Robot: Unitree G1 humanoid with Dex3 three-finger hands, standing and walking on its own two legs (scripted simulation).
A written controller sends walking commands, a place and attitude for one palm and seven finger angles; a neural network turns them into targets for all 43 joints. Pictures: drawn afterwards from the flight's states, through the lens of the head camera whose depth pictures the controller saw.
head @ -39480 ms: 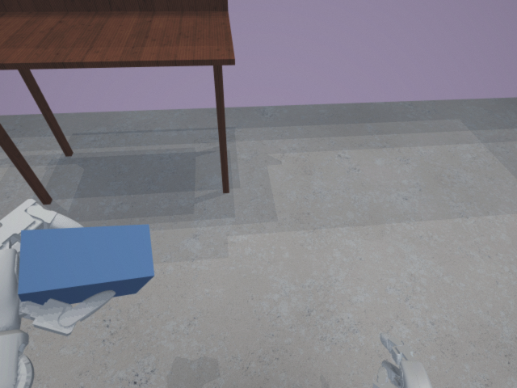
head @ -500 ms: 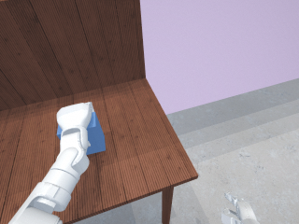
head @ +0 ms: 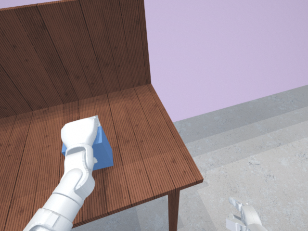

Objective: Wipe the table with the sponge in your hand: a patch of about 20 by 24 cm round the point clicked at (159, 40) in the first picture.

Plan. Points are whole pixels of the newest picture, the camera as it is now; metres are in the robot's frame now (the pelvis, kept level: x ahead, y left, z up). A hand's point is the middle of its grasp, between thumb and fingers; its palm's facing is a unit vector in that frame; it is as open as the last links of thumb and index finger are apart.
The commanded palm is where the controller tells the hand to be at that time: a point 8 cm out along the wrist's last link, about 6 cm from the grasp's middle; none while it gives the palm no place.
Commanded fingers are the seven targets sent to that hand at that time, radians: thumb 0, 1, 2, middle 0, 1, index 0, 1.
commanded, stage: wipe back along the middle lane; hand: left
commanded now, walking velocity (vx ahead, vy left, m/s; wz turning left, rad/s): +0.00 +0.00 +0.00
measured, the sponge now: (92, 154) +0.32 +0.23 +0.02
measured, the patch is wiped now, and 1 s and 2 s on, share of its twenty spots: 0.65 0.75 0.85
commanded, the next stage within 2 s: slide across to the third lane in 0.64 s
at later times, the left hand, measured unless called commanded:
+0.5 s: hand (90, 156) +0.28 +0.21 +0.07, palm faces +0.07 -0.09 -0.99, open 10.1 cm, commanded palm +0.23 +0.19 +0.10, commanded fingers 0.00 0.10 1.30 -1.20 -1.60 -1.20 -1.60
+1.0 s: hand (99, 163) +0.26 +0.17 +0.07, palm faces +0.06 -0.10 -0.99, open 10.1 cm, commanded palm +0.23 +0.15 +0.12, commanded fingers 0.00 0.10 1.30 -1.20 -1.60 -1.20 -1.60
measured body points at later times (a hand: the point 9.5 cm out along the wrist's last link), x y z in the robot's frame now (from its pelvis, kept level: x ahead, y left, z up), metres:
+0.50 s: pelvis +0.00 -0.01 +0.00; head -0.02 -0.05 +0.45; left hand +0.27 +0.21 +0.12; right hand +0.25 -0.20 -0.08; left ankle +0.00 +0.10 -0.74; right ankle -0.02 -0.11 -0.74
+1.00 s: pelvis -0.01 -0.01 +0.00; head -0.04 -0.06 +0.44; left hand +0.25 +0.18 +0.13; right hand +0.24 -0.21 -0.08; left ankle +0.00 +0.10 -0.74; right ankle -0.02 -0.11 -0.74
